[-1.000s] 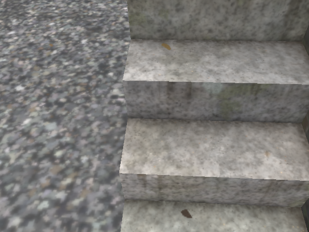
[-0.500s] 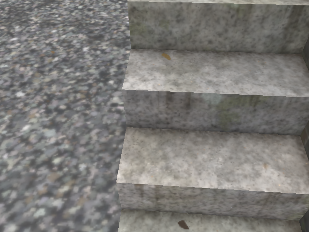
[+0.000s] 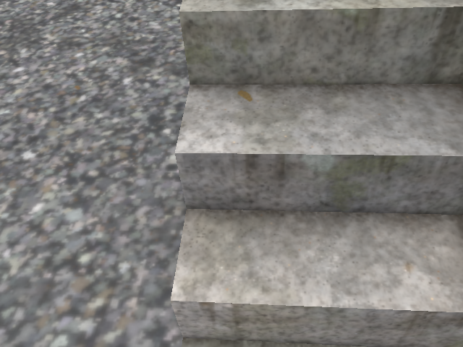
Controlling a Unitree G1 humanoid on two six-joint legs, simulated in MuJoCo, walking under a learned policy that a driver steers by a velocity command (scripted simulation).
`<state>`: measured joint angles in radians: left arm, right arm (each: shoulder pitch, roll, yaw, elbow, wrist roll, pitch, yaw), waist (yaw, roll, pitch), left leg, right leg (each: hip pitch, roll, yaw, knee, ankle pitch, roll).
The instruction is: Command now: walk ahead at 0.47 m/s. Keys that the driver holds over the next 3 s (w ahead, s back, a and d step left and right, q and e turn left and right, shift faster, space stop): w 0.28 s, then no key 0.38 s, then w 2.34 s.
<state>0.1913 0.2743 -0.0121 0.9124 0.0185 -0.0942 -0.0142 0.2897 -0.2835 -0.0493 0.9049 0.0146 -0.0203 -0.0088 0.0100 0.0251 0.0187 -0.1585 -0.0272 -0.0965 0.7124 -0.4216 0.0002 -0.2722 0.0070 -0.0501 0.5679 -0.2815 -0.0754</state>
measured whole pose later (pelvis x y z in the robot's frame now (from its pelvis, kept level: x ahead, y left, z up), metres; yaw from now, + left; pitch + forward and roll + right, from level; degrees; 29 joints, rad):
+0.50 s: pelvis +0.17 +0.02 +0.07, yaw -1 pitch +3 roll +4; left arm 0.50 0.11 -0.02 1.14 0.02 -0.05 0.00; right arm -0.03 -0.10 0.11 0.66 -0.03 -0.08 0.00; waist -0.02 0.00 -0.01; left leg -0.88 -0.01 0.18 1.25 -0.52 0.11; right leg -0.14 -0.03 0.06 0.61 -0.06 -0.08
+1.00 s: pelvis +0.31 -0.05 +0.19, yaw -1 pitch +2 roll +2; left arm 0.36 0.24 -0.02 1.01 0.00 -0.01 0.00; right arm 0.25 -0.22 0.03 1.00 0.01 -0.04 -0.01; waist 0.02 0.01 -0.12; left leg -0.34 0.08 0.07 0.72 -0.36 0.10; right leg -0.31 -0.04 -0.10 0.63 -0.37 -0.07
